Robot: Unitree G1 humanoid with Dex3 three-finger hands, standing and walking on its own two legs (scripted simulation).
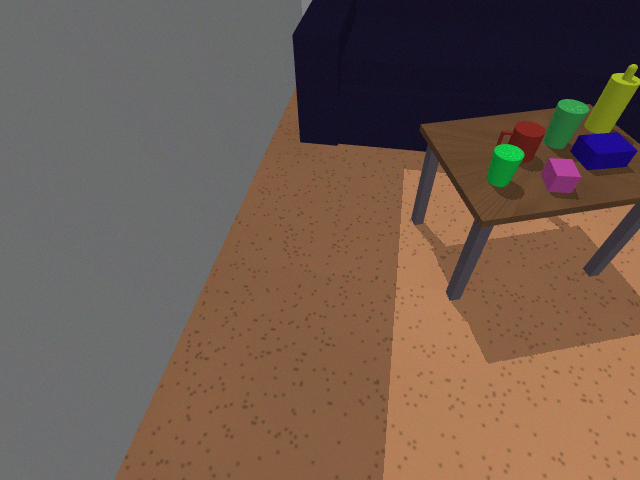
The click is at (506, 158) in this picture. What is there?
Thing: tapered cup
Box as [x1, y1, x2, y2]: [487, 144, 524, 186]
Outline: 518,147 509,144 501,144 495,147 492,154 493,156 490,162 490,167 487,173 487,180 491,184 496,186 503,186 508,183 524,155
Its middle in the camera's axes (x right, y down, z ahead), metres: +0.54 -0.23 +1.16
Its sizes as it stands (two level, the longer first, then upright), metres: 0.084 0.084 0.104
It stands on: a support 0.47 m high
